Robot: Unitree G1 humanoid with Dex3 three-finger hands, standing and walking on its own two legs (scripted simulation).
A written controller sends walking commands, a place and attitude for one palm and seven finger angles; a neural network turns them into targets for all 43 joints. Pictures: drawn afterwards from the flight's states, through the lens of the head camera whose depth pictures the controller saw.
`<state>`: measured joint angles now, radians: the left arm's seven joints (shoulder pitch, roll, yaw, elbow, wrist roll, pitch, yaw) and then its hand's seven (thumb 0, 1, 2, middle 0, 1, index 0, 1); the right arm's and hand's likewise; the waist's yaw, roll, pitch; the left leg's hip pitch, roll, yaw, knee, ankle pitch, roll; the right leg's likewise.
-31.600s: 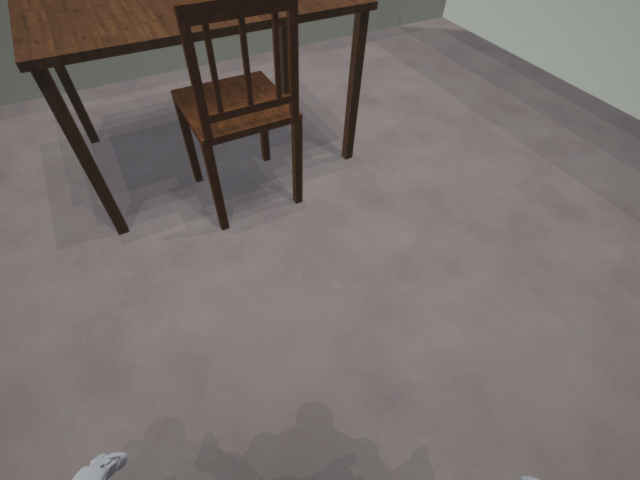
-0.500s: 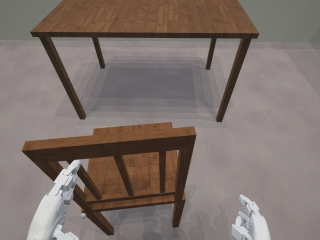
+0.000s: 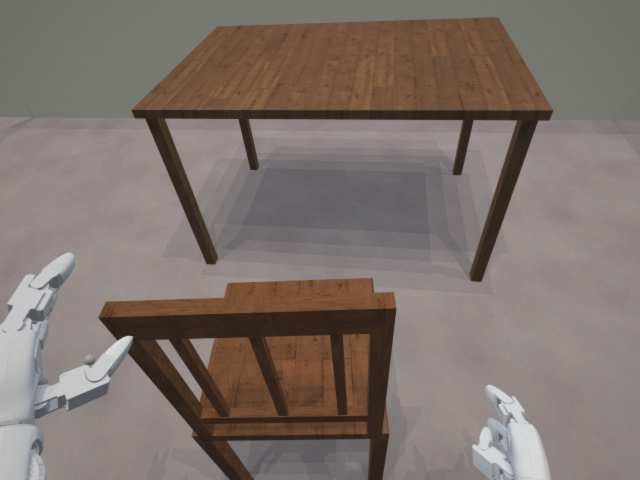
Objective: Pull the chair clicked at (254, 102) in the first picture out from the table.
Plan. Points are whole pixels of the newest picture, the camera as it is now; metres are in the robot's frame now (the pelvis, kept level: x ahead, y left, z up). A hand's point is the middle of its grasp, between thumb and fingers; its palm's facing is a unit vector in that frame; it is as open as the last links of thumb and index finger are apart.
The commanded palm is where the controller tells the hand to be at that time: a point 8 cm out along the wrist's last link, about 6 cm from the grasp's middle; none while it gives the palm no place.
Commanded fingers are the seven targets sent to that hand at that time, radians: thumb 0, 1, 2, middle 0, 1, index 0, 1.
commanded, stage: draw the hand back to the body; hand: left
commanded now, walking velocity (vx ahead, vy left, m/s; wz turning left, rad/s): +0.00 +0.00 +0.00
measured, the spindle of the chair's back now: (271, 377) +0.29 +0.13 -0.09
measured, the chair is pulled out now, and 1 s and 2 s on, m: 0.62 0.62 0.62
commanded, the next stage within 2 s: step back with the hand held close in 0.52 s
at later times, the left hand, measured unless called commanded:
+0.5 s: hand (68, 337) +0.19 +0.27 +0.17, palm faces +0.44 -0.79 -0.42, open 7.5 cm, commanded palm +0.14 +0.31 +0.19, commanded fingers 0.00 0.90 0.90 -0.20 -0.30 -0.20 -0.30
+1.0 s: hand (51, 374) +0.16 +0.28 +0.15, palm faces +0.29 -0.80 -0.52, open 7.4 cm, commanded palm +0.11 +0.33 +0.18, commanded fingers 0.00 0.90 0.90 -0.20 -0.30 -0.20 -0.30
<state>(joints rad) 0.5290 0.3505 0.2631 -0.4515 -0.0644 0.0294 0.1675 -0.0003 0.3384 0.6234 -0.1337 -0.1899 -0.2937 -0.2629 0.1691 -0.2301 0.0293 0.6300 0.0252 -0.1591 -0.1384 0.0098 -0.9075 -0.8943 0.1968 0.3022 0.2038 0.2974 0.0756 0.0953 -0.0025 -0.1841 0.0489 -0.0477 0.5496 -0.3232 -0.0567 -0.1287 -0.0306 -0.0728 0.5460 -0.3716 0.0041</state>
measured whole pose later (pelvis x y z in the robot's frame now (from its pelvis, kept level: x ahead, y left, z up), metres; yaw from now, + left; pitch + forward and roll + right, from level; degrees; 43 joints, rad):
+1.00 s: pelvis -0.05 +0.03 +0.01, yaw -3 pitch +0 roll +0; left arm 0.61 0.41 0.38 -0.52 -0.07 -0.10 0.12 0.01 0.89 0.89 -0.21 -0.31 -0.21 -0.30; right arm 0.13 -0.22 -0.02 0.59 0.02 0.00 -0.09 0.01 -0.91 -0.89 0.20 0.30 0.20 0.30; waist 0.01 0.04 0.07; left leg -0.27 0.03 0.01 0.48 -0.21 -0.01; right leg -0.23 -0.05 -0.01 0.47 -0.23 0.04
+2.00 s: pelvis -0.18 +0.04 +0.00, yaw -4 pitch +2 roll -3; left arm 0.53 0.43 0.45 -0.58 -0.07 -0.20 0.15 0.01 0.89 0.89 -0.21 -0.31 -0.21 -0.30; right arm 0.14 -0.16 -0.01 0.63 -0.02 -0.15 -0.06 0.01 -0.91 -0.89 0.20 0.30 0.20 0.30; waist 0.00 -0.02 0.04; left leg -0.45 0.06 -0.03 0.54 -0.13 -0.01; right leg -0.35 0.02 -0.01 0.70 -0.40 0.01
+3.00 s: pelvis -0.27 +0.01 +0.00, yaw +0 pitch +1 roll -1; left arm 0.37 0.31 0.23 -0.12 0.02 -0.10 0.07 0.00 0.90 0.90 -0.20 -0.30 -0.20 -0.30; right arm 0.22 -0.23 -0.03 0.74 -0.01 -0.09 -0.01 0.01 -0.91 -0.89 0.20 0.30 0.21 0.30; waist 0.00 0.03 -0.03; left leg -0.27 0.02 -0.03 0.59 -0.35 -0.02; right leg -0.31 -0.03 -0.06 0.57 -0.28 0.01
